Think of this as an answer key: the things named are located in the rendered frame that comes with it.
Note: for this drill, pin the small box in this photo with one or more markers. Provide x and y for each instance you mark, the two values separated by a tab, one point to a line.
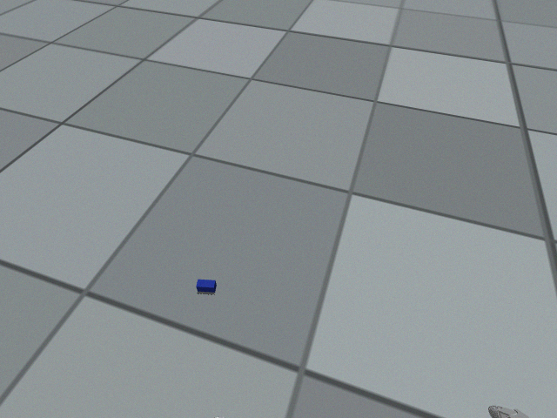
206	286

